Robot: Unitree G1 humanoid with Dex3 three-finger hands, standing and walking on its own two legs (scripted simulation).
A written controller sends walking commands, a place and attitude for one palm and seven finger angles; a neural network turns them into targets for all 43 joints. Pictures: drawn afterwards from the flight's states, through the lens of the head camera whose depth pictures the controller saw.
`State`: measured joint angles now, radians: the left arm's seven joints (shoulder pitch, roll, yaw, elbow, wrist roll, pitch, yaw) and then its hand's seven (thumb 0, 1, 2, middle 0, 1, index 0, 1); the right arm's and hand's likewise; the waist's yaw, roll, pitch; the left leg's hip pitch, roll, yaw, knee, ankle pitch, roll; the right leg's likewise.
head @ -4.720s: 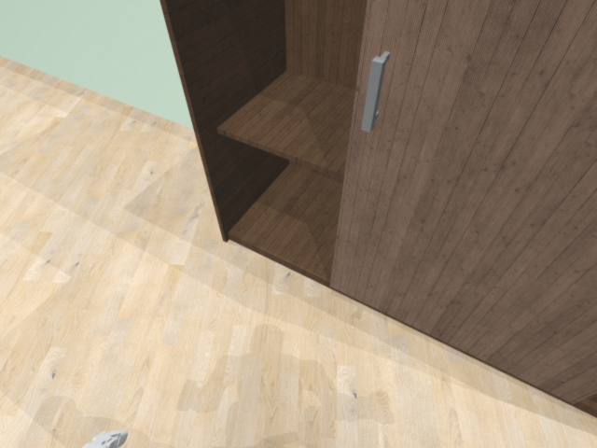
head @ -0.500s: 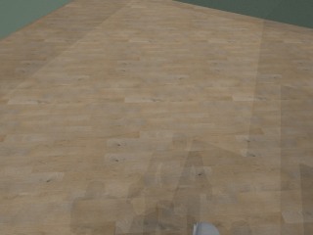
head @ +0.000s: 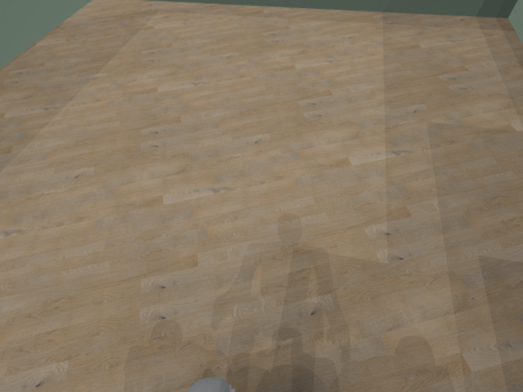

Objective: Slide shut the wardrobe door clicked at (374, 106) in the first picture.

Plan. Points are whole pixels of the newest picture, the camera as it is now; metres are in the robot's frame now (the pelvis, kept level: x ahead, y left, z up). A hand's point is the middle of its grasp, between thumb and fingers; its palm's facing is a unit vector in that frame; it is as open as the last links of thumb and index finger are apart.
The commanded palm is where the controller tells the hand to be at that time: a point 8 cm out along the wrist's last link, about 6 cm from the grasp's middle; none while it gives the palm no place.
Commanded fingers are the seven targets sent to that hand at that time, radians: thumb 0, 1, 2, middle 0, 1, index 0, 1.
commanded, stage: turn to face it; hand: right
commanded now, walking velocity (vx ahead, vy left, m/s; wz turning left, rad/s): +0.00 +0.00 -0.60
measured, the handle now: out of the picture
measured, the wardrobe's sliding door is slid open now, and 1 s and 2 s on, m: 0.49 0.49 0.49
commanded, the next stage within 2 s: none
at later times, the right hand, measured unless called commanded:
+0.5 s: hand out of the picture +0.09 -0.16 -0.13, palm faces +0.29 +0.92 -0.27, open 7.4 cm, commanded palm none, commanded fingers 0.00 -0.90 -0.90 0.20 0.30 0.20 0.30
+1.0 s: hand out of the picture -0.10 -0.21 -0.17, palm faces +0.62 +0.74 -0.26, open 7.4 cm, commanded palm none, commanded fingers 0.00 -0.90 -0.90 0.20 0.30 0.20 0.30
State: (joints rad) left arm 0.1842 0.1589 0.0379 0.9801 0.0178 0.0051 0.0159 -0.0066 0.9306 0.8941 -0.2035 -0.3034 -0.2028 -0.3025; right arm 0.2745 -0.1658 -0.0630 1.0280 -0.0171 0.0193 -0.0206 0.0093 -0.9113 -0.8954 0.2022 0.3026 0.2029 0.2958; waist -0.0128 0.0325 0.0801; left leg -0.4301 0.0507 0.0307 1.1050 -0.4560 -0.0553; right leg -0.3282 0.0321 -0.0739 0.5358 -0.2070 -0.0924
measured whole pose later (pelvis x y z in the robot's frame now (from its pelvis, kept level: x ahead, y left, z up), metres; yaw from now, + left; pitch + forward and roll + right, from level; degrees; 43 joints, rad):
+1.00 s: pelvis +0.00 +0.01 +0.00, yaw -37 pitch +1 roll +2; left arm 0.12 0.23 0.05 0.87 0.02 0.02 -0.01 0.00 0.91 0.89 -0.20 -0.30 -0.20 -0.30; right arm 0.21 -0.30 -0.09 0.91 -0.02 0.06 -0.01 0.01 -0.91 -0.90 0.20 0.30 0.20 0.30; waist -0.02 0.04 0.10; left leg -0.50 0.11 0.04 1.12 -0.40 -0.11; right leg -0.28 0.01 -0.01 0.54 -0.27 -0.05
